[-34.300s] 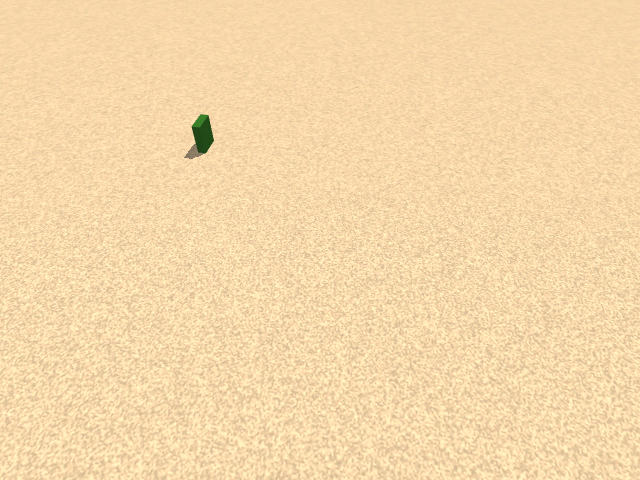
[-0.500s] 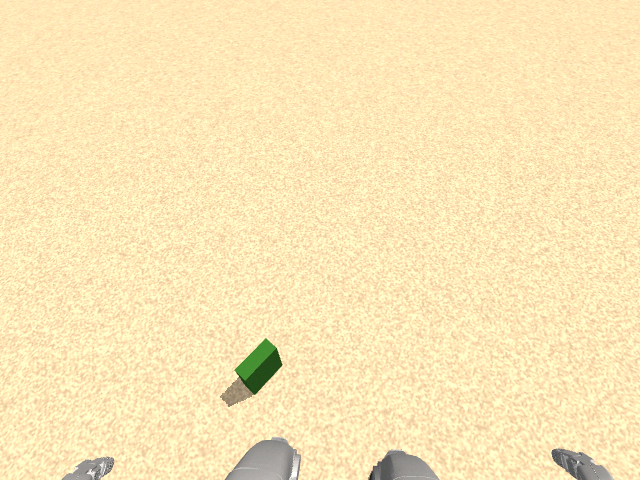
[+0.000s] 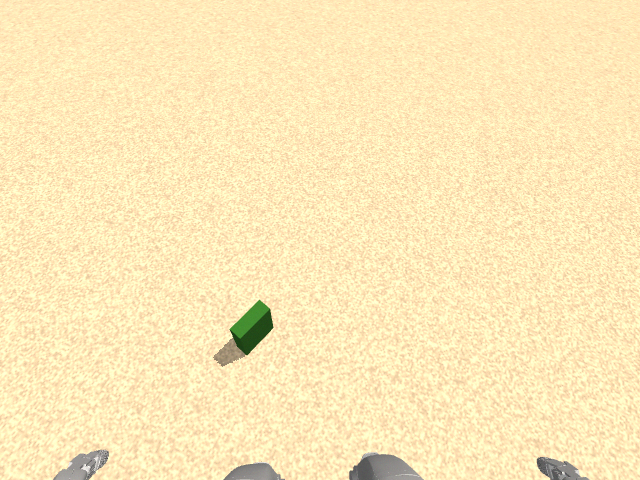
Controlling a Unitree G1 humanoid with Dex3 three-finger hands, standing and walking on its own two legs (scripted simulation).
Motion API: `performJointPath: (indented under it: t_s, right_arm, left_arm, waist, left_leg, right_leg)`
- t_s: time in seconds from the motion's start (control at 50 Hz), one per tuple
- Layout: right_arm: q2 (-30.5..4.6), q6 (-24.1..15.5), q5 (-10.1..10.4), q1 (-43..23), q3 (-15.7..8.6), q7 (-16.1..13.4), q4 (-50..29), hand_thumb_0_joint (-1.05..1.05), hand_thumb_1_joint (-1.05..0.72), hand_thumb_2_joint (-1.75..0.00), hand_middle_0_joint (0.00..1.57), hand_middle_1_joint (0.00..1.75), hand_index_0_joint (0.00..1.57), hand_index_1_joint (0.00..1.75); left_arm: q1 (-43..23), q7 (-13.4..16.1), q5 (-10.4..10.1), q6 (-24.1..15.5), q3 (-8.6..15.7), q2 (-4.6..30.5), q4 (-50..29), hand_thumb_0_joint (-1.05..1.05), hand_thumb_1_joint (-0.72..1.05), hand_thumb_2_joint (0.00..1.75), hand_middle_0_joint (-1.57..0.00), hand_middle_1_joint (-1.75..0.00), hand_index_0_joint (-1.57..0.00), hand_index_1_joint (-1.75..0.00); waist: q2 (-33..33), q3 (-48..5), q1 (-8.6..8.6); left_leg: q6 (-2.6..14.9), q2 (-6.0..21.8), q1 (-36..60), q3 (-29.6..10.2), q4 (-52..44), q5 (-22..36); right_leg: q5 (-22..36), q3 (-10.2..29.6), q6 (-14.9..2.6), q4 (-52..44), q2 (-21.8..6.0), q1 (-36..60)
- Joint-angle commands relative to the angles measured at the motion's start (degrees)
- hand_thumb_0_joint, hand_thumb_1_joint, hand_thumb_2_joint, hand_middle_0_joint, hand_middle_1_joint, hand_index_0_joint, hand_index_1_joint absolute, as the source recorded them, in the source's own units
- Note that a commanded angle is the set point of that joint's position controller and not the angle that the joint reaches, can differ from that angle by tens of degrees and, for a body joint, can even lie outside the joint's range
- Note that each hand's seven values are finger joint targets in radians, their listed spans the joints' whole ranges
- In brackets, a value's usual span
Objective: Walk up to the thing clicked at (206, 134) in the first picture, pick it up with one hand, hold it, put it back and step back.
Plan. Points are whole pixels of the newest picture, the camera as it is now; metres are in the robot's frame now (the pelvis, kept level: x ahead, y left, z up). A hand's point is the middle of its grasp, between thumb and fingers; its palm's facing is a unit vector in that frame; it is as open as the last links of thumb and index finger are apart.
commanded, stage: step back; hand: left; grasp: from the side
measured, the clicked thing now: (253, 328) +0.54 +0.19 -0.68
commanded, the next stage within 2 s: none
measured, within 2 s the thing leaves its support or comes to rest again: neither
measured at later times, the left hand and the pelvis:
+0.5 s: hand out of the picture +0.00 +0.29 -0.15, palm faces +0.00 -0.92 -0.39, open 7.3 cm; pelvis -0.13 +0.02 +0.00, yaw +0 degrees
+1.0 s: hand out of the picture -0.17 +0.26 -0.14, palm faces -0.04 -0.91 -0.41, open 7.3 cm; pelvis -0.29 +0.00 -0.01, yaw -1 degrees
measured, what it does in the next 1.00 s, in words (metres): walks backwards: right foot, then left foot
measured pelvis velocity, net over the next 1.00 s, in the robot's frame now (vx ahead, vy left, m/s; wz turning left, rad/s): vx -0.29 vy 0.00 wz -0.01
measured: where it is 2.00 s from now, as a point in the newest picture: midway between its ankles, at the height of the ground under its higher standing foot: outside the picture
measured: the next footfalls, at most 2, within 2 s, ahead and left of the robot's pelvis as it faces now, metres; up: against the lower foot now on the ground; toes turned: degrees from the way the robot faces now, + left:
right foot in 0.04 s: +0.03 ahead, -0.12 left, +0.00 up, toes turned +2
left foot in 0.36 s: -0.07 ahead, +0.13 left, +0.00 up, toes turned -2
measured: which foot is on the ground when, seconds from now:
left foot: down 0.00-0.08, up 0.10-0.34, down 0.36-0.76, up 0.78-1.00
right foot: up 0.00-0.02, down 0.04-0.38, up 0.40-0.70, down 0.72-1.00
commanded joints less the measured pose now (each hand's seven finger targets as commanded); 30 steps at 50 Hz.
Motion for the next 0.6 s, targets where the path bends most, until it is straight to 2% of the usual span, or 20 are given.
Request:
performJointPath:
  t_s: [0.0, 0.02, 0.04, 0.06, 0.08, 0.12, 0.16, 0.18, 0.26, 0.3, 0.32, 0.34, 0.36, 0.38, 0.4, 0.42, 0.44, 0.48, 0.54, 0.58]
  right_arm:
    - [-14.7, 0.14, 1.1, -1.04, -3.4, -0.59, -4.2, 0.0, -0.9, -0.9, 0.2, 0.3, 0.2, 0.3]
    - [-12.92, 0.14, 1.54, -0.77, -2.78, -0.41, -4.22, 0.0, -0.9, -0.9, 0.2, 0.3, 0.2, 0.3]
    - [-11.54, 0.0, 1.9, -1.1, -2.32, -0.19, -5.42, 0.0, -0.9, -0.9, 0.2, 0.3, 0.2, 0.3]
    - [-10.62, 0.49, 1.88, -3.47, -2.37, -0.8, -5.36, 0.0, -0.9, -0.9, 0.2, 0.3, 0.2, 0.3]
    - [-12.65, 0.95, 1.2, -2.92, -3.25, -1.02, -4.6, 0.0, -0.9, -0.9, 0.2, 0.3, 0.2, 0.3]
    - [-12.66, 0.76, 1.85, 1.1, -3.08, -0.75, -3.1, 0.0, -0.9, -0.9, 0.2, 0.3, 0.2, 0.3]
    - [-12.43, 0.12, 1.81, 2.42, -2.62, -0.82, -3.12, 0.0, -0.9, -0.9, 0.2, 0.3, 0.2, 0.3]
    - [-12.14, -0.06, 1.61, 2.33, -2.36, -0.82, -2.93, 0.0, -0.9, -0.9, 0.2, 0.3, 0.2, 0.3]
    - [-11.03, -0.6, 0.68, 2.65, -2.31, -0.69, -3.84, 0.0, -0.9, -0.9, 0.2, 0.3, 0.2, 0.3]
    - [-10.39, -1.14, 0.01, 5.07, -2.81, -0.36, -2.66, 0.0, -0.9, -0.9, 0.2, 0.3, 0.2, 0.3]
    - [-10.88, -1.45, -0.34, 6.04, -3.24, -0.29, -2.31, 0.0, -0.9, -0.9, 0.2, 0.3, 0.2, 0.3]
    - [-13.66, -1.75, -1.24, 5.5, -4.07, -0.2, -2.87, 0.0, -0.9, -0.9, 0.2, 0.3, 0.2, 0.3]
    - [-20.81, -1.53, -0.82, 2.16, -5.32, 0.42, -4.06, 0.0, -0.9, -0.9, 0.2, 0.3, 0.2, 0.3]
    - [-22.47, -1.66, -0.83, 1.47, -5.87, 0.49, -4.82, 0.0, -0.9, -0.9, 0.2, 0.3, 0.2, 0.3]
    - [-19.45, -2.2, -0.94, 0.34, -5.08, 0.1, -4.36, 0.0, -0.9, -0.9, 0.2, 0.3, 0.2, 0.3]
    - [-17.06, -2.26, -1.16, -2.63, -3.9, -0.26, -4.84, 0.0, -0.9, -0.9, 0.2, 0.3, 0.2, 0.3]
    - [-15.92, -2.33, -1.21, -3.64, -3.62, -0.54, -5.17, 0.0, -0.9, -0.9, 0.2, 0.3, 0.2, 0.3]
    - [-15.11, -2.43, -0.68, -3.26, -3.78, -0.79, -5.67, 0.0, -0.9, -0.9, 0.2, 0.3, 0.2, 0.3]
    - [-14.96, -2.24, -0.73, 1.02, -4.06, -1.1, -5.91, 0.0, -0.9, -0.9, 0.2, 0.3, 0.2, 0.3]
    - [-15.95, -2.17, -0.56, 1.41, -4.42, -1.24, -6.27, 0.0, -0.9, -0.9, 0.2, 0.3, 0.2, 0.3]
  left_arm:
    - [4.86, 0.2, 0.43, -2.47, 3.1, 8.48, -3.11, 0.0, 0.9, 0.9, -0.2, -0.3, -0.2, -0.3]
    - [4.98, 0.39, 1.04, -2.88, 3.5, 10.55, -3.01, 0.0, 0.9, 0.9, -0.2, -0.3, -0.2, -0.3]
    - [4.48, 0.38, 1.6, -3.18, 4.65, 15.04, -3.81, 0.0, 0.9, 0.9, -0.2, -0.3, -0.2, -0.3]
    - [1.57, 0.23, 0.77, -2.87, 5.11, 19.07, -4.81, 0.0, 0.9, 0.9, -0.2, -0.3, -0.2, -0.3]
    - [0.92, 0.19, 1.19, -3.22, 5.19, 18.5, -6.38, 0.0, 0.9, 0.9, -0.2, -0.3, -0.2, -0.3]
    - [-2.43, 0.65, 0.18, -2.98, 4.22, 14.84, -7.58, 0.0, 0.9, 0.9, -0.2, -0.3, -0.2, -0.3]
    - [-3.13, 0.88, 0.86, -2.45, 4.15, 13.36, -8.63, 0.0, 0.9, 0.9, -0.2, -0.3, -0.2, -0.3]
    - [-1.98, 0.8, 0.91, -2.16, 3.79, 12.45, -8.52, 0.0, 0.9, 0.9, -0.2, -0.3, -0.2, -0.3]
    - [0.53, 0.88, 1.19, -1.29, 3.77, 12.81, -9.34, 0.0, 0.9, 0.9, -0.2, -0.3, -0.2, -0.3]
    - [0.32, 0.4, 0.53, -0.53, 3.63, 13.54, -9.73, 0.0, 0.9, 0.9, -0.2, -0.3, -0.2, -0.3]
    - [0.2, 0.12, 0.28, -0.16, 3.32, 13.12, -10.04, 0.0, 0.9, 0.9, -0.2, -0.3, -0.2, -0.3]
    - [1.66, -0.08, 0.12, 0.13, 2.74, 11.42, -10.23, 0.0, 0.9, 0.9, -0.2, -0.3, -0.2, -0.3]
    - [-1.25, 0.11, -0.18, -0.33, 2.62, 10.22, -11.34, 0.0, 0.9, 0.9, -0.2, -0.3, -0.2, -0.3]
    - [-5.82, 0.88, 0.76, -0.38, 3.81, 12.14, -11.19, 0.0, 0.9, 0.9, -0.2, -0.3, -0.2, -0.3]
    - [-5.64, 0.83, 0.61, -0.15, 4.03, 12.34, -10.13, 0.0, 0.9, 0.9, -0.2, -0.3, -0.2, -0.3]
    - [-1.47, 0.74, -0.33, -0.11, 3.86, 11.36, -8.97, 0.0, 0.9, 0.9, -0.2, -0.3, -0.2, -0.3]
    - [1.1, 0.57, -0.62, -0.03, 3.92, 11.15, -7.71, 0.0, 0.9, 0.9, -0.2, -0.3, -0.2, -0.3]
    - [3.87, -0.03, -0.17, 0.06, 4.4, 11.62, -6.91, 0.0, 0.9, 0.9, -0.2, -0.3, -0.2, -0.3]
    - [1.87, -0.52, 0.39, -0.05, 4.18, 10.69, -8.1, 0.0, 0.9, 0.9, -0.2, -0.3, -0.2, -0.3]
    - [2.26, -0.74, 0.35, -0.2, 3.85, 10.34, -8.37, 0.0, 0.9, 0.9, -0.2, -0.3, -0.2, -0.3]
  waist:
    - [8.09, -14.77, 1.32]
    - [5.07, -15.47, 1.26]
    - [-5.97, -15.21, 0.95]
    - [-15.71, -12.87, 2.94]
    - [-12.06, -10.86, 2.77]
    - [-3.53, -10.32, 0.48]
    - [-5.3, -11.28, 0.55]
    - [-5.44, -11.7, 1.35]
    - [-10.47, -13.72, 2.33]
    - [-9.59, -15.12, 0.89]
    - [-7.72, -15.42, 0.3]
    - [-1.98, -15.44, 0.67]
    - [13.71, -13.21, -0.43]
    - [14.5, -10.74, -3.45]
    - [8.13, -9.32, -1.56]
    - [6.06, -10.23, 1.38]
    - [7.17, -9.61, 2.7]
    - [8.79, -10.24, 3.03]
    - [8.49, -11.4, -0.22]
    - [9.91, -12.52, -0.36]
  left_leg:
    - [6.32, 11.35, 9.48, -11.24, -0.12, 29.9]
    - [3.85, 10.09, 2.72, -11.45, 1.0, 21.16]
    - [0.7, 3.58, -7.59, -8.47, 8.31, 8.19]
    - [-1.69, -4.14, -7.91, -5.09, 20.95, -14.92]
    - [-2.61, -3.55, -6.83, -10.83, 30.38, -18.95]
    - [-2.57, -5.43, -7.42, -12.85, 35.29, -13.16]
    - [-3.13, -5.58, -7.23, -10.7, 32.32, -10.93]
    - [-3.45, -5.67, -7.82, -9.42, 28.72, -11.38]
    - [-3.36, -1.42, -6.01, -4.82, 5.08, -10.21]
    - [-2.81, -2.44, 0.86, -0.29, -9.35, 0.51]
    - [-2.39, -1.64, 4.62, -1.45, -13.88, 7.87]
    - [0.35, 5.7, 9.12, -12.44, -15.02, 7.19]
    - [8.4, 19.29, 5.41, -28.91, -18.84, 12.9]
    - [15.31, 24.92, -2.88, -35.2, -21.33, 14.7]
    - [14.03, 22.68, -2.75, -29.25, -18.72, 19.84]
    - [11.48, 18.4, 1.26, -22.49, -15.33, 25.78]
    - [10.07, 16.31, 1.51, -18.87, -13.88, 27.96]
    - [10.47, 15.71, 4.16, -16.59, -11.93, 29.38]
    - [11.76, 15.65, 9.47, -16.03, -10.22, 29.3]
    - [11.83, 16.44, 11.04, -15.93, -9.31, 28.32]
  right_leg:
    - [15.96, -4.59, -1.49, -25.86, -0.83, 7.01]
    - [23.61, 0.9, -2.41, -25.86, -3.74, 13.12]
    - [32.16, 14.34, -6.92, -25.2, -12.93, 16.96]
    - [37.77, 26.84, -17.93, -28.78, -24.62, 7.63]
    - [37.13, 29.6, -19.98, -29.34, -26.43, 2.62]
    - [39.7, 16.09, -15.97, -25.28, -19.27, 3.42]
    - [38.41, 10.51, -13.32, -23.65, -15.91, 4.82]
    - [38.51, 8.74, -12.8, -22.82, -14.21, 6.84]
    - [37.23, 8.94, -11.34, -19.8, -14.82, 14.68]
    - [35.43, 7.3, -9.35, -15.03, -12.74, 13.04]
    - [30.37, 7.0, -7.07, -13.26, -11.39, 9.47]
    - [19.92, 6.47, -4.52, -9.91, -8.06, 0.09]
    - [-0.63, -0.49, -1.48, -0.66, 2.68, -7.69]
    - [-10.77, 4.55, -0.46, 12.05, 2.19, -5.71]
    - [-8.09, 7.58, -0.89, 19.06, 2.36, -6.22]
    - [-5.57, 8.27, -1.39, 21.93, 2.98, -8.99]
    - [-3.44, 7.83, -1.42, 24.27, 2.94, -9.62]
    - [-2.13, 6.44, -0.25, 23.4, 1.9, -8.79]
    - [-3.75, 4.73, 1.61, 14.34, 0.89, -8.68]
    - [-3.84, 3.42, 1.59, 5.73, -0.85, -6.63]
